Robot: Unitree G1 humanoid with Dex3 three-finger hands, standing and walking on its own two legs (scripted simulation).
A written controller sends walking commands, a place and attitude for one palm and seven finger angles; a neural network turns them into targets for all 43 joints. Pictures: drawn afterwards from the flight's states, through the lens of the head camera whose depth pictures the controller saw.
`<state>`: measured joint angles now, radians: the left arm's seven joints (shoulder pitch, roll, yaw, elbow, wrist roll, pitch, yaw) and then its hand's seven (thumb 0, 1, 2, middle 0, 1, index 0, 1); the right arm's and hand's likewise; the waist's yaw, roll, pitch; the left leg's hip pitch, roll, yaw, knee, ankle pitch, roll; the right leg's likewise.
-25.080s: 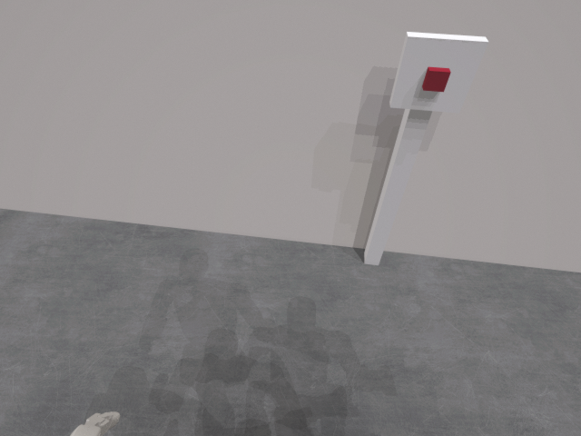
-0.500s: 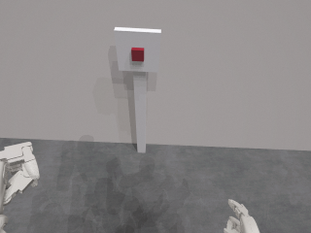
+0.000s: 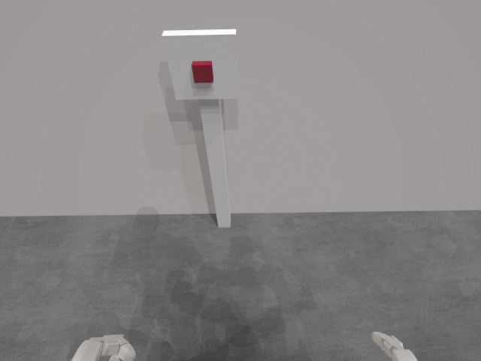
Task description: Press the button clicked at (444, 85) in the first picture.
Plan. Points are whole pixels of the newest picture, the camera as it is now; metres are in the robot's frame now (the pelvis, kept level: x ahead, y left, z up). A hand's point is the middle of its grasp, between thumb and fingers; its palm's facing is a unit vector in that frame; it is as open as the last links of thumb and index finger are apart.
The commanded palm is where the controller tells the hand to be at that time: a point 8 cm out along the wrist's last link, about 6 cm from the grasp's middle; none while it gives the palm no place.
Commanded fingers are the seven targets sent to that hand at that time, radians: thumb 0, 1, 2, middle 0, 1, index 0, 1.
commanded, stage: let the arm hang, fingers relaxed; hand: left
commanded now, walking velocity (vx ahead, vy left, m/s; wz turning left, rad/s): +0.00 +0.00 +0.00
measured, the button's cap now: (202, 71) +0.77 +0.13 +0.08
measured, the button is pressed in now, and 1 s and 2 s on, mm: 0 0 0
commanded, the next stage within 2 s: stand and wait in 0.88 s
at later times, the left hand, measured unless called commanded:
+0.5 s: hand out of the picture +0.01 +0.18 -0.16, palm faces +0.02 -0.96 -0.28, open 6.7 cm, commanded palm none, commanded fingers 0.00 0.90 0.90 -0.20 -0.30 -0.20 -0.30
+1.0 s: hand out of the picture +0.03 +0.14 -0.16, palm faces +0.03 -0.98 -0.20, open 7.4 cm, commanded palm none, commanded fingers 0.00 0.90 0.90 -0.20 -0.30 -0.20 -0.30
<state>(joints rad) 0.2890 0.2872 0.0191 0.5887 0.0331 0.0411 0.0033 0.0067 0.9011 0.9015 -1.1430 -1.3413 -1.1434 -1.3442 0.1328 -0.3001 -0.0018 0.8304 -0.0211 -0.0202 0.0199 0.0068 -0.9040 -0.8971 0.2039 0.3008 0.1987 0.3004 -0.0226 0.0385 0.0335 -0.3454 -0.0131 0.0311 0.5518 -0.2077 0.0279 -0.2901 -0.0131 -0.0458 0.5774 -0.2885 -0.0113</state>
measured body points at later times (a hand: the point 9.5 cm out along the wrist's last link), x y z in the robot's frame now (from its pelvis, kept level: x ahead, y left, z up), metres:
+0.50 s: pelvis +0.01 -0.03 +0.01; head +0.02 -0.04 +0.46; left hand +0.01 +0.23 -0.14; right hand +0.01 -0.25 -0.16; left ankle +0.05 +0.10 -0.73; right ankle +0.01 -0.11 -0.73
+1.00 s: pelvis +0.03 -0.04 +0.01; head +0.05 -0.04 +0.46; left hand +0.03 +0.19 -0.14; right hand +0.03 -0.25 -0.15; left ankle +0.05 +0.10 -0.73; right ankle +0.01 -0.11 -0.73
